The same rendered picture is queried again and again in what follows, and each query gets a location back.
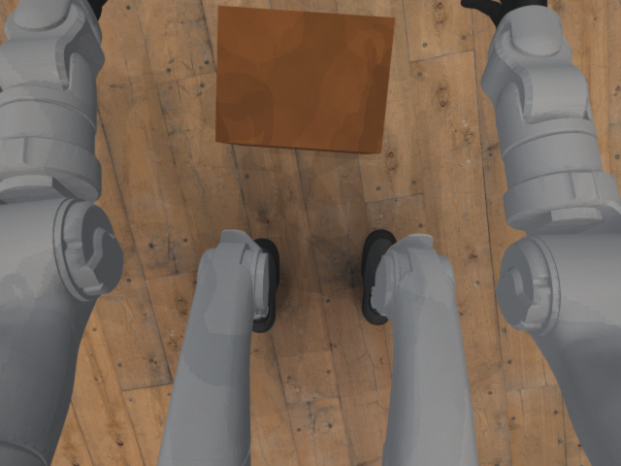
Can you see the right robot forearm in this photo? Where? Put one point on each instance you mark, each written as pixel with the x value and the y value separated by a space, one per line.
pixel 548 141

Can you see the left robot foot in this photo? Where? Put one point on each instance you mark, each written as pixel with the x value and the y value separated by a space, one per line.
pixel 263 324

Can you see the carton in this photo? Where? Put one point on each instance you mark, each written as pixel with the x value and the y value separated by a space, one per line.
pixel 302 80

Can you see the robot right thigh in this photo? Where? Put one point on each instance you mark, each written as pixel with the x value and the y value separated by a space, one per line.
pixel 431 419

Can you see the robot left hand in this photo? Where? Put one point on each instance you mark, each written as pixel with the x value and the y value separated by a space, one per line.
pixel 96 6

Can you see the right robot upper arm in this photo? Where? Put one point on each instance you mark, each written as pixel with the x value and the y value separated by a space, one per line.
pixel 565 290

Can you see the left robot upper arm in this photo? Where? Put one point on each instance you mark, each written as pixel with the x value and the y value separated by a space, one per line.
pixel 57 256

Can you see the robot right hand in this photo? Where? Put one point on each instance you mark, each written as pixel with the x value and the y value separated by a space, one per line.
pixel 496 10

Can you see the left robot forearm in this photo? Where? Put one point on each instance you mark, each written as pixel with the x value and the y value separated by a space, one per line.
pixel 48 102

